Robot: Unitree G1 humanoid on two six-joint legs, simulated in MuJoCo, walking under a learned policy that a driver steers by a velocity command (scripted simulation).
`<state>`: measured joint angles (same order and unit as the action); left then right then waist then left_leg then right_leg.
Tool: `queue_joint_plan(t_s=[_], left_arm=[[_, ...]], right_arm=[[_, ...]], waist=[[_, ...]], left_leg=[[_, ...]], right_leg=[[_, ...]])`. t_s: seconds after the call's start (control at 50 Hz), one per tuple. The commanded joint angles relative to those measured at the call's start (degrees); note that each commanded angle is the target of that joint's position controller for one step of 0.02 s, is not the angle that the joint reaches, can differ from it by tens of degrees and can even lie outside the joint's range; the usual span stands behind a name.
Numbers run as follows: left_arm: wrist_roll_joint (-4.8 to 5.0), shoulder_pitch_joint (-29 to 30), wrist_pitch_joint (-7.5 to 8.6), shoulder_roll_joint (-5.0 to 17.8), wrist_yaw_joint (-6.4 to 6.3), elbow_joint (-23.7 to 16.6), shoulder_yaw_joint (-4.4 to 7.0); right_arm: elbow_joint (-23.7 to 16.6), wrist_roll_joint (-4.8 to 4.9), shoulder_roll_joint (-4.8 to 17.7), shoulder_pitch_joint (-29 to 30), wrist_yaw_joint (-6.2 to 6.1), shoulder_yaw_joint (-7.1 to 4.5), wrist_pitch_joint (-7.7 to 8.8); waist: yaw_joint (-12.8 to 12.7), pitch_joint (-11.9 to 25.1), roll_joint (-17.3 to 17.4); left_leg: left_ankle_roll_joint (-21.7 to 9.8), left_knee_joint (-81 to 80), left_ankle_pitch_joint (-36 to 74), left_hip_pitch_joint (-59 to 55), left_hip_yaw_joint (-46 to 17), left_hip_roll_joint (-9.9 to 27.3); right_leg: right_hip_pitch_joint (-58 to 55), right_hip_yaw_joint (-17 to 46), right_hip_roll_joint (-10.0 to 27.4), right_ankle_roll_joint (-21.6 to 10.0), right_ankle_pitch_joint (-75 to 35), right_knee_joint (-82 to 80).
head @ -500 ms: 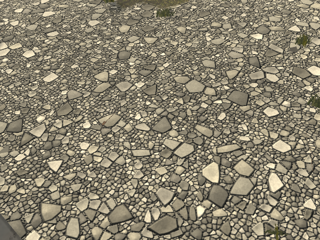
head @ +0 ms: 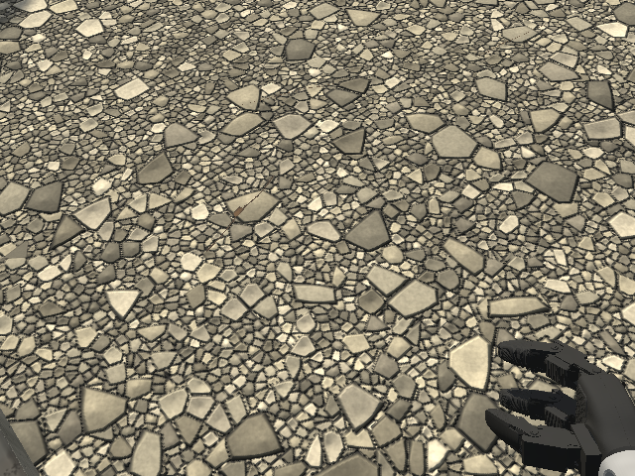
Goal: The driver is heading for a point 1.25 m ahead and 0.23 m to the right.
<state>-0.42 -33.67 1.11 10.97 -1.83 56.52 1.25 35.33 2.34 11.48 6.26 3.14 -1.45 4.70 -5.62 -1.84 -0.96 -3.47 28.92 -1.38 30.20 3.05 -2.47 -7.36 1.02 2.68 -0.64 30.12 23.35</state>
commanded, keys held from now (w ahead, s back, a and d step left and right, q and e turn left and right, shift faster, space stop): w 1.00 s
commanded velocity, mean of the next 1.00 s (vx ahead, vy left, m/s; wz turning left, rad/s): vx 0.50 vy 0.00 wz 0.00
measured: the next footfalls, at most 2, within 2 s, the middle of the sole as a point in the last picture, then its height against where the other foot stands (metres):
right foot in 0.48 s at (439, 472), level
left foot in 1.04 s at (327, 331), level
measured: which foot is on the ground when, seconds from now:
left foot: down 0.00-0.50, up 0.52-1.00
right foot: down 0.00-0.00, up 0.02-0.46, down 0.48-1.00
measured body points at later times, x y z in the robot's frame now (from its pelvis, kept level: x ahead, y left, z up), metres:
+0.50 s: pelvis +0.29 -0.04 +0.01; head +0.32 -0.05 +0.46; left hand +0.51 +0.20 -0.07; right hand +0.29 -0.31 -0.13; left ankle +0.14 +0.10 -0.71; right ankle +0.42 -0.14 -0.72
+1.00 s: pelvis +0.55 -0.03 +0.02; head +0.59 -0.03 +0.47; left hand +0.52 +0.25 -0.11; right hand +0.79 -0.24 -0.07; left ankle +0.72 +0.10 -0.69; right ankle +0.42 -0.14 -0.71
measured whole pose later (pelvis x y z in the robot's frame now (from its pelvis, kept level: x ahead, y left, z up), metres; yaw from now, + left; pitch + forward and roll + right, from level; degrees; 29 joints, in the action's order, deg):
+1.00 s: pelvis +0.55 -0.03 +0.02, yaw +1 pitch +3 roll -2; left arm 1.0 -23.3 4.0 14.4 -0.3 52.1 4.0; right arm 46.8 0.9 13.4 0.9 2.3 -2.2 4.5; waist -4.7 -0.7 2.0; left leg -2.5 29.7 0.2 32.6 -0.2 2.9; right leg -3.1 -2.1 -1.9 -1.0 18.9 13.3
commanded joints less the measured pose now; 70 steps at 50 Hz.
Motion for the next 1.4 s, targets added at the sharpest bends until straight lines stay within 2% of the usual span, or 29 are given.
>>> queue_joint_plan(t_s=[0.02,0.04,0.06,0.1,0.16,0.18,0.28,0.42,0.46,0.48,0.5,0.52,0.54,0.56,0.58,0.6,0.64,0.82,0.94,1.0,1.04,1.06,1.08,1.1,1.12,1.14,1.18,1.26,1.4], left_arm=[[0.19,-3.9,2.55,0.6,1.08,-6.3,-0.30],[1.86,0.0,4.75,5.4,1.82,-5.2,1.21],[3.65,6.5,5.37,7.9,1.78,-7.8,2.53],[1.79,12.8,5.34,8.8,0.74,-9.8,3.44],[1.29,8.1,3.13,4.3,0.43,-9.1,3.26],[1.08,9.2,2.85,4.7,0.39,-9.8,3.35],[0.26,22.9,3.73,5.6,0.73,-14.7,2.84],[1.22,33.5,4.00,7.8,3.15,-19.8,2.68],[1.03,28.7,4.23,9.5,3.51,-19.2,3.51],[0.80,20.5,4.35,11.9,3.20,-16.8,4.82],[0.18,9.5,4.41,16.6,2.77,-15.1,6.09],[0.38,6.8,4.48,21.0,3.48,-13.8,6.93],[0.68,6.0,4.40,14.5,3.61,-14.2,5.45],[0.53,11.0,4.42,12.3,3.37,-15.0,4.54],[0.22,15.7,4.28,11.4,3.30,-15.9,4.09],[-0.05,18.3,4.38,10.3,3.40,-16.0,3.85],[-0.25,19.5,5.06,8.8,3.47,-15.7,3.58],[1.04,13.2,4.82,11.4,1.77,-10.5,4.35],[1.46,9.0,3.67,12.2,1.40,-6.7,4.69],[1.63,10.2,2.88,13.4,1.04,-6.1,5.07],[1.47,11.6,2.38,12.2,0.94,-6.5,4.43],[0.24,11.4,2.37,9.9,0.86,-8.3,3.27],[1.00,4.0,3.40,3.1,1.27,-8.1,1.49],[2.44,8.0,4.24,10.0,1.20,-7.6,3.11],[3.39,12.9,4.62,12.4,1.15,-9.3,3.94],[3.13,15.2,4.51,11.9,0.75,-9.7,3.97],[2.31,14.8,3.44,10.2,0.58,-9.6,4.47],[2.36,15.8,1.26,7.4,0.81,-10.5,4.36],[1.62,27.1,1.55,5.7,2.84,-14.8,3.22]], right_arm=[[5.6,-1.60,16.1,-30.3,-0.83,-5.65,0.38],[7.6,-1.86,10.7,-34.6,-1.23,-4.73,-0.22],[8.3,-2.01,9.2,-28.1,-1.72,-4.12,-0.48],[6.7,-1.83,7.4,-16.9,-1.69,-3.55,0.41],[7.9,-2.27,6.0,-13.9,-1.31,-3.36,1.66],[8.7,-2.24,6.7,-14.5,-1.42,-3.43,1.98],[11.8,-1.53,9.6,-20.0,-3.24,-3.96,1.42],[15.0,-0.42,12.7,-26.1,-3.39,-4.69,0.43],[15.3,-0.52,13.2,-25.1,-3.45,-4.76,-0.43],[15.3,-0.75,11.9,-25.0,-3.41,-4.18,-0.70],[14.1,-2.07,8.7,-25.9,-3.44,-2.83,-0.71],[14.2,-1.60,2.2,-34.2,-2.81,-0.85,0.58],[15.3,-0.59,8.7,-31.0,-2.61,-2.35,1.49],[13.3,0.19,11.8,-24.1,-2.69,-3.20,1.88],[12.6,-0.39,10.9,-20.4,-3.10,-3.02,1.79],[12.3,-1.46,10.0,-19.2,-3.18,-3.10,1.55],[12.9,-1.58,8.1,-20.6,-3.19,-3.05,0.35],[9.9,-1.96,5.6,-7.5,-2.74,-2.25,-0.32],[7.0,-1.31,6.2,1.0,-1.11,-1.77,0.52],[7.4,-1.31,8.2,-1.7,-0.38,-2.37,1.17],[11.9,-1.81,12.3,-16.3,-1.01,-4.66,1.43],[13.9,-2.69,17.1,-27.5,-1.72,-5.89,1.46],[14.9,-2.46,19.1,-29.4,-1.51,-6.15,1.14],[14.4,-1.92,13.5,-28.2,-1.65,-4.70,1.18],[13.9,-1.81,11.2,-23.9,-1.93,-3.98,1.36],[13.3,-2.15,9.8,-19.5,-1.95,-3.48,1.57],[13.7,-3.17,7.2,-15.8,-1.94,-2.86,2.11],[15.5,-3.28,8.6,-15.9,-2.47,-3.43,2.84],[17.0,-2.81,11.5,-19.2,-4.01,-3.75,1.75]], waist=[[12.2,29.4,12.1],[15.5,31.1,12.1],[13.4,18.0,12.1],[7.6,5.7,2.6],[2.7,3.5,4.8],[2.4,2.2,4.7],[5.5,-1.1,3.6],[8.4,-1.5,3.8],[5.0,1.4,4.8],[1.2,6.2,3.6],[-2.2,15.5,-3.0],[1.6,22.9,-19.6],[-0.8,22.7,-13.3],[-0.6,14.1,-9.0],[1.1,9.5,-3.7],[2.9,6.4,-2.7],[5.5,5.7,-3.7],[3.3,0.3,-3.0],[1.1,-2.8,-3.2],[3.6,-0.7,-4.4],[10.8,7.8,-3.5],[14.3,17.2,3.8],[10.3,23.8,18.3],[12.7,20.1,11.8],[11.9,12.5,9.9],[9.8,8.6,6.0],[6.7,4.8,7.1],[5.2,1.4,5.0],[8.6,-2.2,2.7]], left_leg=[[-18.0,0.0,-10.1,-66.2,-39.9,25.3],[-17.3,-7.8,-17.6,-64.9,-48.3,24.7],[-14.1,-9.4,-14.9,-54.8,-37.6,22.1],[-10.8,-13.6,-4.2,-29.9,-24.4,17.1],[-10.8,-18.8,-4.0,-16.1,-17.5,14.0],[-11.2,-20.2,-3.1,-13.8,-15.9,13.8],[-9.7,-20.6,2.6,-14.4,-9.5,11.3],[-7.5,-14.8,0.1,-24.5,-11.0,16.1],[-5.6,-7.8,11.0,-26.8,-10.1,15.5],[-4.2,2.5,18.3,-25.1,-7.8,12.3],[-1.9,21.4,7.8,-15.4,-4.1,8.4],[1.6,40.8,-27.4,6.3,-3.8,-1.4],[0.7,46.4,-30.6,13.2,-10.5,0.9],[-0.1,46.8,-25.3,16.5,-9.2,3.7],[-0.1,44.3,-20.4,14.7,-7.5,6.4],[0.1,40.2,-17.4,12.2,-7.4,8.2],[0.4,35.7,-14.2,6.3,-7.7,9.7],[3.2,10.3,6.3,8.4,-5.3,8.3],[1.7,1.7,3.7,8.5,-4.3,6.6],[-0.6,-0.6,-2.3,1.9,-2.6,4.7],[-3.3,-1.6,-1.5,-20.4,-1.4,2.9],[-7.2,0.0,-0.5,-39.2,-14.9,14.9],[-14.8,-6.7,-12.5,-55.0,-39.8,26.4],[-12.4,-10.4,-19.3,-51.1,-40.2,24.7],[-9.6,-11.8,-18.0,-43.6,-31.3,23.2],[-8.2,-13.7,-13.3,-35.6,-25.3,21.3],[-6.8,-17.5,-7.2,-26.0,-16.7,18.0],[-7.1,-21.2,2.6,-21.8,-6.9,16.8],[-5.3,-22.4,8.2,-25.9,4.0,15.6]], right_leg=[[44.0,3.7,-3.0,-0.8,-11.7,48.9],[49.6,11.5,-4.0,-1.1,1.5,55.7],[55.0,8.1,-0.8,-1.0,-2.3,57.4],[48.5,4.6,3.6,-0.8,-11.7,50.4],[40.0,4.4,6.0,0.1,-14.8,45.5],[40.5,4.0,6.4,0.6,-16.6,43.5],[44.3,1.9,6.1,1.9,-32.6,23.3],[40.7,0.9,2.4,-1.2,-29.3,9.6],[32.9,-1.4,0.0,-3.4,-25.0,7.0],[21.9,-2.7,-1.6,-5.3,-24.9,6.1],[4.7,8.4,8.4,-9.4,-27.1,7.0],[-13.6,36.4,20.6,-18.7,-14.6,-1.0],[-14.0,42.1,19.5,-17.3,-6.4,-6.2],[-7.1,33.0,17.5,-14.3,-9.3,-6.3],[1.1,26.2,15.4,-13.1,-17.1,-6.8],[7.7,21.6,13.7,-12.8,-23.6,-8.1],[13.2,16.3,10.9,-12.1,-27.7,-11.4],[13.7,4.7,8.3,-10.8,-30.5,-16.6],[6.3,4.4,11.4,-10.3,-30.9,-13.5],[3.2,4.3,12.4,-9.0,-41.8,-8.4],[9.2,1.7,7.8,-6.4,-53.7,7.8],[22.4,-0.7,3.5,-4.1,-35.9,26.7],[43.7,1.3,-5.8,-0.9,2.4,44.4],[49.0,8.2,-3.3,-1.6,2.8,50.5],[51.6,7.3,-0.6,-2.3,-2.8,50.5],[49.1,5.9,2.3,-2.3,-8.2,48.2],[43.7,6.3,5.2,-2.0,-14.0,44.2],[45.0,6.2,5.8,-1.0,-19.8,40.1],[46.3,0.8,4.4,-0.8,-34.8,20.0]])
